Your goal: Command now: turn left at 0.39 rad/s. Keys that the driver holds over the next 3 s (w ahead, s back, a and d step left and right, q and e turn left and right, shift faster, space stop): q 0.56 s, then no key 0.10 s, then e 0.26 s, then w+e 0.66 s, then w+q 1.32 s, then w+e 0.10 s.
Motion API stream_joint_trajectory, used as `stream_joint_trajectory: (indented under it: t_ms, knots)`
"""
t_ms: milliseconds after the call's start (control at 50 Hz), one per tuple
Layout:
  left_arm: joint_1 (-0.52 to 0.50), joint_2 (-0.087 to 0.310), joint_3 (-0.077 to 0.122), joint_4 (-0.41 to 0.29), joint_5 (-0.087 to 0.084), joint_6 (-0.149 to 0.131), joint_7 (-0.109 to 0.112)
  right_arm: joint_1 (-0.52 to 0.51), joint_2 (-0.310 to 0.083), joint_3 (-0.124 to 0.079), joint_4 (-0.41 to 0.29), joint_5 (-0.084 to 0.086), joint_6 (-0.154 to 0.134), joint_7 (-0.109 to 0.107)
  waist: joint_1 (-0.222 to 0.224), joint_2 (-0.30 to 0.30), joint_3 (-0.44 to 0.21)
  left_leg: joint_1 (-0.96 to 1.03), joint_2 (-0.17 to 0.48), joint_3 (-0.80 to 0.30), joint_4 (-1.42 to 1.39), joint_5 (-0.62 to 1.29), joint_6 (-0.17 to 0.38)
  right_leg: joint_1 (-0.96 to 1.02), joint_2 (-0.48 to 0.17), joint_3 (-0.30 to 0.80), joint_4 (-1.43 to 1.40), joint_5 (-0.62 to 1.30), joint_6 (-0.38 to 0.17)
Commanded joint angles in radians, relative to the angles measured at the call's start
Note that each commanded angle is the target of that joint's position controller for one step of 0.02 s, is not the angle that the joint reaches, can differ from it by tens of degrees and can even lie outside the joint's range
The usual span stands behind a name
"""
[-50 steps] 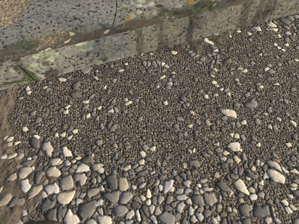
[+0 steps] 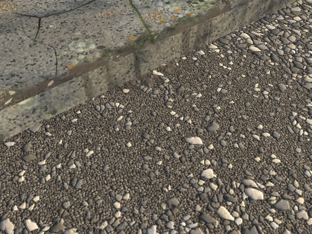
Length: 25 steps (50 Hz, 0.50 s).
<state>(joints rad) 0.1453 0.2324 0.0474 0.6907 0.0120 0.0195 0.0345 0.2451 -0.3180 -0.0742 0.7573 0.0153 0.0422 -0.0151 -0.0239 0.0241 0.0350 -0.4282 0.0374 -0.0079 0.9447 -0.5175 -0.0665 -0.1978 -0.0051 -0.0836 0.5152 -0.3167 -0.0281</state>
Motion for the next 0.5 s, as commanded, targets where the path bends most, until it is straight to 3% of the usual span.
stream_joint_trajectory:
  t_ms: [20, 100, 140, 160, 180, 200, 220, 260, 280, 340, 500]
  knots:
    - [-0.069, 0.176, 0.057, -0.060, -0.011, -0.011, 0.005, -0.032, -0.046, -0.012, -0.084, 0.001, 0.002, 0.004, 0.018, -0.119, -0.034, -0.097, 0.046, -0.008, 0.028, 0.012, -0.015, 0.081, -0.306, 0.183, -0.156, 0.566, -0.214]
    - [-0.053, 0.209, 0.070, -0.041, -0.023, 0.007, 0.005, -0.040, -0.060, -0.012, -0.122, 0.011, 0.000, 0.036, 0.030, -0.153, -0.097, 0.037, 0.010, 0.067, -0.209, 0.132, 0.015, 0.120, -0.303, 0.116, -0.082, 0.595, -0.177]
    - [-0.052, 0.205, 0.068, -0.026, -0.044, 0.008, 0.005, 0.026, -0.074, -0.024, -0.111, 0.006, -0.001, 0.041, -0.010, -0.130, -0.111, 0.177, -0.035, 0.101, -0.416, 0.309, 0.063, 0.065, -0.276, 0.062, 0.026, 0.485, -0.110]
    - [0.017, 0.173, 0.062, 0.000, -0.035, 0.003, 0.000, 0.048, -0.130, -0.044, -0.113, -0.003, -0.005, 0.028, -0.004, -0.002, -0.116, 0.292, -0.013, 0.004, -0.519, 0.535, 0.105, -0.030, -0.209, -0.015, 0.183, 0.295, -0.031]
    - [0.000, 0.100, 0.035, -0.048, 0.029, -0.002, -0.006, 0.066, -0.283, -0.077, -0.145, -0.008, -0.012, 0.007, 0.021, 0.333, -0.119, 0.466, 0.276, -0.416, -0.541, 1.001, 0.259, -0.352, -0.055, -0.071, 0.509, -0.292, 0.089]
    - [-0.101, 0.141, 0.043, -0.073, 0.012, -0.007, 0.000, 0.100, -0.250, -0.060, -0.163, -0.049, -0.036, 0.024, -0.058, 0.236, -0.206, 0.426, 0.371, -0.573, -0.587, 0.965, 0.435, -0.422, 0.027, 0.119, 0.685, -0.426, 0.096]
    - [-0.115, 0.175, 0.054, -0.068, -0.015, -0.003, 0.003, 0.065, -0.222, -0.050, -0.166, -0.050, -0.057, 0.033, -0.045, 0.123, -0.161, 0.405, 0.334, -0.486, -0.598, 0.878, 0.422, -0.452, 0.002, 0.159, 0.754, -0.365, 0.084]
    - [-0.094, 0.184, 0.063, -0.039, -0.013, 0.001, 0.015, -0.024, -0.169, -0.038, -0.169, -0.010, -0.064, 0.019, -0.001, 0.040, -0.103, 0.371, 0.235, -0.369, -0.590, 0.706, 0.319, -0.470, -0.034, 0.175, 0.700, -0.196, 0.075]
    - [-0.080, 0.190, 0.067, -0.033, -0.009, 0.003, 0.018, -0.052, -0.156, -0.031, -0.175, 0.000, -0.058, 0.010, 0.018, 0.054, -0.097, 0.336, 0.202, -0.336, -0.596, 0.699, 0.297, -0.433, -0.035, 0.178, 0.671, -0.136, 0.082]
    - [-0.042, 0.165, 0.063, -0.013, -0.016, -0.001, 0.011, -0.053, -0.144, -0.025, -0.193, -0.009, -0.049, -0.005, 0.027, 0.074, -0.125, 0.338, 0.161, -0.305, -0.609, 0.699, 0.292, -0.383, -0.003, 0.169, 0.624, -0.045, 0.105]
    - [-0.086, 0.155, 0.058, -0.018, -0.017, -0.018, 0.007, -0.058, -0.168, -0.039, -0.211, -0.010, -0.025, -0.019, -0.002, 0.116, -0.081, 0.279, 0.124, -0.407, -0.623, 0.400, 0.293, -0.323, 0.022, 0.196, 0.317, -0.022, 0.133]
